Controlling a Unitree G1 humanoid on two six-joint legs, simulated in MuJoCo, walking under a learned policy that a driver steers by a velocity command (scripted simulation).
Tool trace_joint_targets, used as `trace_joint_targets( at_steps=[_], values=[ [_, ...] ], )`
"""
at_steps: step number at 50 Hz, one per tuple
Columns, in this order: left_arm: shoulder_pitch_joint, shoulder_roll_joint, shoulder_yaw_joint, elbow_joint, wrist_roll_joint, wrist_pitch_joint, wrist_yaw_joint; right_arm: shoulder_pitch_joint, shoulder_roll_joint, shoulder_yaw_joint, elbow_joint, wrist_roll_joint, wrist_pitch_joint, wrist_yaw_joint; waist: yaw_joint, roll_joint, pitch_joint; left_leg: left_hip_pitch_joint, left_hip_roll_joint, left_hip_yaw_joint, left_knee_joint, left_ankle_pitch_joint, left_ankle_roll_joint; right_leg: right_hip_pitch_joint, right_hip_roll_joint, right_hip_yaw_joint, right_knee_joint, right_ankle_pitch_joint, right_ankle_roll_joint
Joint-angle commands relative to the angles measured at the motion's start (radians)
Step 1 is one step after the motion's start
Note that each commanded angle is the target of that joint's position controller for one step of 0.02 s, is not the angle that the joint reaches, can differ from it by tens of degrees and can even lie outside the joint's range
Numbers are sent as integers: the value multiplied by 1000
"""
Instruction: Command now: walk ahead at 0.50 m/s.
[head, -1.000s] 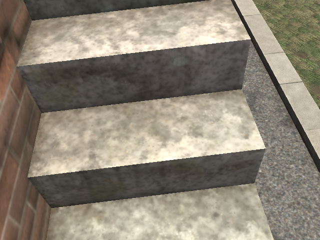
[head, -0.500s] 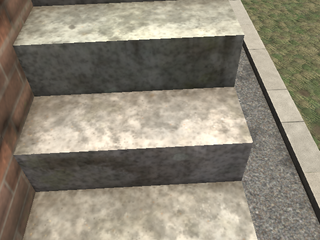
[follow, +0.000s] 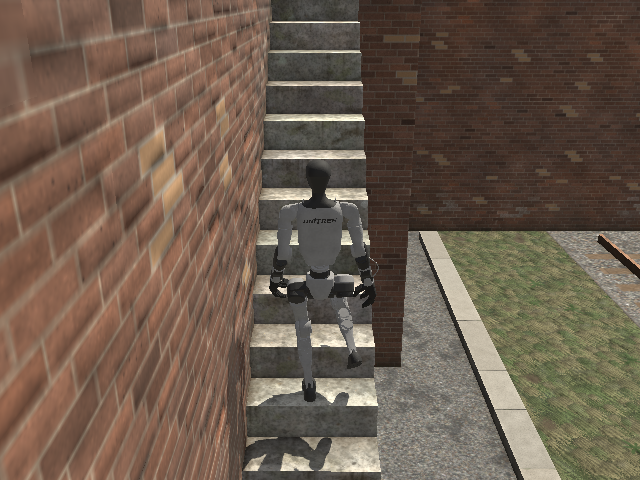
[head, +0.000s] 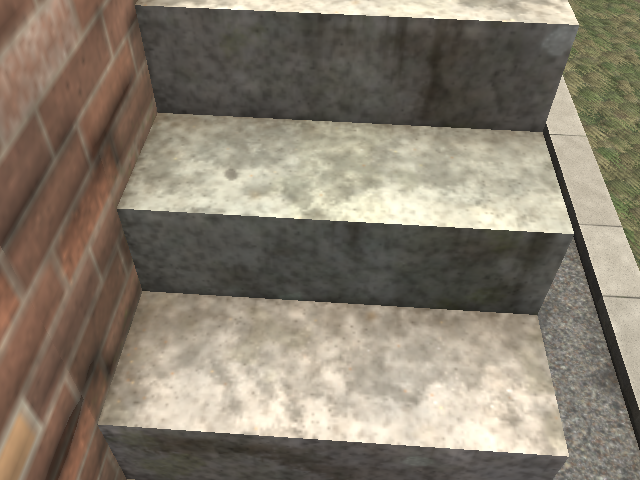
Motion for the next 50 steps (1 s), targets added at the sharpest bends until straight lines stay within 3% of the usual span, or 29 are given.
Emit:
trace_joint_targets(
  at_steps=[1,7,9,14,15,17,20,21,22,23,24,25,26,27,28,30,31,32,33,36,37,38,39,41,42,43,44,48,50],
  values=[
    [40,33,5,-34,-22,15,31,-31,-68,-10,-61,17,-53,-11,3,87,86,-22,263,-399,-492,-139,63,-172,-19,-56,240,-26,21],
    [-161,19,-24,-135,-4,31,18,131,-107,-21,-35,43,-52,-34,-58,72,155,320,252,-413,-591,-174,90,-510,-133,-106,145,-131,5],
    [-252,22,-21,-180,26,46,-12,246,-120,-40,-22,20,-42,-49,-128,65,83,613,280,-475,-558,-36,141,-655,-166,-119,160,-271,13],
    [-346,11,-20,-223,34,40,-46,361,-81,-54,5,0,-58,-61,-176,15,13,914,299,-502,-494,402,199,-702,-216,-152,-41,-333,39],
    [-466,5,-22,-250,22,30,-50,452,-69,-61,36,1,-61,-61,-229,31,27,992,279,-512,-489,490,199,-758,-199,-206,-100,-405,30],
    [-596,-6,-32,-297,-1,-4,-60,564,-40,-54,98,-44,-52,-52,-291,63,28,1137,287,-469,-482,844,210,-763,-173,-225,-228,-495,30],
    [-707,-16,-30,-334,-25,-21,-68,650,-42,-65,112,-51,-43,-61,-342,97,-77,1277,304,-418,-392,1275,148,-640,-118,-202,-470,-461,4],
    [-663,-34,-37,-325,-53,-30,-77,517,-35,-64,62,-62,-39,-56,-272,96,-141,1131,265,-367,-342,1390,114,-331,-107,-182,-764,-381,4],
    [-484,-31,-37,-282,-93,-39,-81,217,-39,-59,-36,-64,-22,-40,-97,96,-230,819,144,-228,-229,1651,51,227,-91,-183,-1250,-204,-5],
    [-263,27,2,-245,-107,-30,-76,131,-109,-76,-104,-4,-22,-24,13,84,-373,632,117,-274,-67,1567,16,722,-147,-152,-1655,224,20],
    [-122,47,20,-121,-92,36,-51,166,-128,-87,-125,68,-28,-19,-8,-11,-312,444,60,-270,13,1045,-7,1014,-127,-245,-1938,565,52],
    [-117,77,28,-52,-40,98,-31,202,-99,-89,-125,92,-38,-12,-47,-234,-93,45,-117,-219,295,22,-48,1210,-214,-229,-2052,805,57],
    [-148,151,36,-43,-36,114,-28,332,-54,-99,-113,122,-20,-23,-145,-332,3,-414,-224,-179,850,-363,-62,1440,-350,-259,-1844,1367,91],
    [-18,212,51,-24,-52,126,-3,312,3,-82,-179,131,-31,-44,-116,-295,-237,-788,-151,-167,1250,-549,-75,1822,-520,-229,-1268,2074,30],
    [102,218,58,22,-70,134,9,206,-30,-83,-239,141,-58,-57,-26,-200,-405,-1047,-116,-136,1552,-579,-67,2011,-589,-194,-1113,1968,-52],
    [114,234,77,67,-12,95,11,-121,11,-61,-361,98,-77,-89,16,-118,-301,-1372,-129,-81,2001,-509,-38,1852,-557,-202,-1192,1589,-91],
    [424,196,62,159,2,72,34,-399,12,-25,-413,57,-80,-40,177,-136,-288,-1446,-128,-3,1973,-475,-10,1950,-460,-159,-1126,1871,-70],
    [585,194,65,240,48,40,45,-573,-26,-13,-473,57,-100,-5,269,-227,-277,-1538,-161,-62,1976,-534,-2,2028,-469,-90,-1122,2073,-104],
    [505,228,72,226,71,0,60,-554,-37,-6,-522,68,-83,12,191,-201,-278,-1463,-129,-175,1883,-534,3,1962,-515,-27,-1183,1955,-128],
    [213,220,66,198,21,-89,57,-342,-13,29,-495,24,28,37,-63,-54,-275,-1051,-41,-208,1582,-485,-31,1504,-523,11,-1388,1359,-165],
    [107,169,43,186,-3,-106,41,-349,9,49,-501,-12,37,48,-124,-23,-206,-811,4,-110,1267,-399,-33,1223,-429,-103,-1492,1217,-87],
    [-74,148,25,145,-70,-126,31,-363,57,92,-529,-57,35,65,-197,-7,-123,-244,-1,6,674,-262,-11,702,-294,-254,-1623,1334,-17],
    [-75,226,42,159,-110,-144,29,-327,52,93,-536,-42,46,52,-187,-126,-82,121,-35,7,433,-52,-21,459,-301,-148,-1694,1539,-59],
    [-65,417,85,219,-84,-186,-3,-82,-82,37,-446,-47,100,24,-293,-350,-159,392,-50,-85,318,-32,-20,541,-359,-117,-1442,1898,-38],
    [167,311,74,236,-100,-176,-29,-86,-142,-5,-414,-57,72,17,-196,6,-339,746,124,-365,93,203,113,292,-220,-42,-976,1204,42],
    [285,299,82,266,-82,-149,-48,-7,-197,-45,-364,-46,84,8,-201,242,-598,642,325,-654,-107,536,196,404,-48,-3,-371,113,70],
    [301,268,97,229,-44,-131,-27,-50,-162,-41,-335,-41,73,30,-139,118,-573,618,332,-480,-49,506,176,284,43,189,-49,95,69],
    [221,39,29,109,15,-8,14,-325,-91,11,-222,-25,77,12,80,58,111,-150,253,-168,-267,-161,-26,21,30,61,-8,105,47],
    [214,40,10,64,8,15,21,-340,-83,17,-215,-38,57,3,87,66,117,-208,263,-107,-427,-272,-29,48,44,-9,-103,23,54]
  ],
)
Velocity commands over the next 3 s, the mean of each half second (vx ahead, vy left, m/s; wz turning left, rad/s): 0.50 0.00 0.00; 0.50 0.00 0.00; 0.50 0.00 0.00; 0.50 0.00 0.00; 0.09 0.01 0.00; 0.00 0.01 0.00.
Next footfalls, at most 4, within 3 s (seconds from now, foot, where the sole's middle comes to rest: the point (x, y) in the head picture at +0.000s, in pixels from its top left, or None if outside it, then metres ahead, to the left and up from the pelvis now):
0.10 right None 0.10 -0.15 -0.49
0.50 right None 0.06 -0.20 -0.74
0.84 left None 0.30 0.05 -0.54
1.86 right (334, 398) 0.49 0.04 -0.35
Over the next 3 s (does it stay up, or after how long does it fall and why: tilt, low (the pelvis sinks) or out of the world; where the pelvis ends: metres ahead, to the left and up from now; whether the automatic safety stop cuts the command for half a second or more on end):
stays up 0.55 0.09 0.41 its command is cut before an obstacle after 2.1 s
